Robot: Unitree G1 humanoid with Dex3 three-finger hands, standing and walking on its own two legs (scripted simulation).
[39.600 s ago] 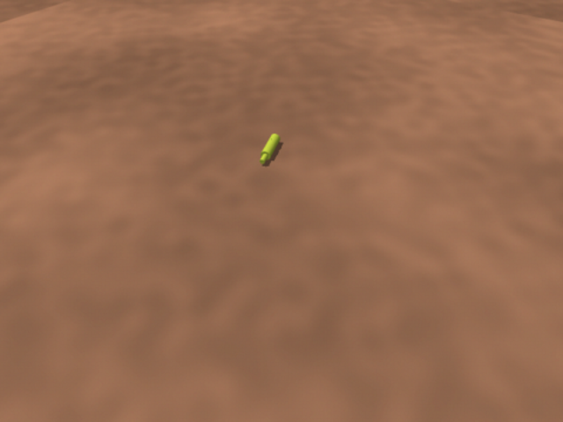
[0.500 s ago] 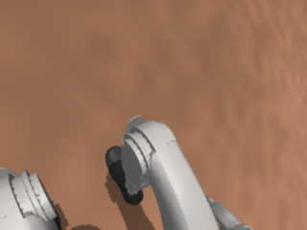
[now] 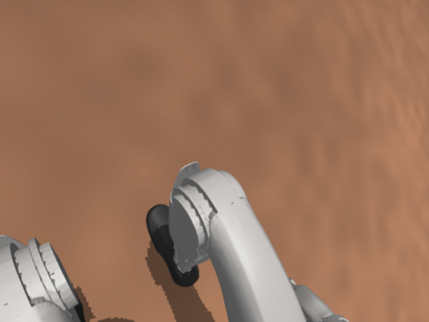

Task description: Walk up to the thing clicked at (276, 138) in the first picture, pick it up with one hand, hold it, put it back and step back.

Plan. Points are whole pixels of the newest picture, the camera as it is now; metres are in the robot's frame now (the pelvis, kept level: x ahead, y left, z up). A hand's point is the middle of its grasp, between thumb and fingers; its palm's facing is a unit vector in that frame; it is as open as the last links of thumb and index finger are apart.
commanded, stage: close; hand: left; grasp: from above
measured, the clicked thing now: out of the picture +0.50 +0.38 -0.28
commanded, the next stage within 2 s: settle in 1.10 s
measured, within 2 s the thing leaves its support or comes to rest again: leaves its support in 1.52 s
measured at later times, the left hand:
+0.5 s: hand out of the picture +0.47 +0.34 -0.26, palm faces -0.48 -0.09 -0.87, open 8.7 cm
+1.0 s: hand out of the picture +0.48 +0.34 -0.25, palm faces -0.47 -0.09 -0.88, open 8.5 cm
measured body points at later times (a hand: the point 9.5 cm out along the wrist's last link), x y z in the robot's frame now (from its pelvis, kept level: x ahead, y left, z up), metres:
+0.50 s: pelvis +0.00 +0.00 +0.00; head +0.30 +0.14 +0.31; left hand +0.49 +0.34 -0.21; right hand +0.05 -0.25 -0.04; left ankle +0.06 +0.12 -0.28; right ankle +0.13 -0.12 -0.28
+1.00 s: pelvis +0.00 +0.00 +0.00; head +0.30 +0.14 +0.31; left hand +0.50 +0.34 -0.20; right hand +0.05 -0.26 -0.04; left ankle +0.06 +0.12 -0.28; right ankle +0.13 -0.12 -0.28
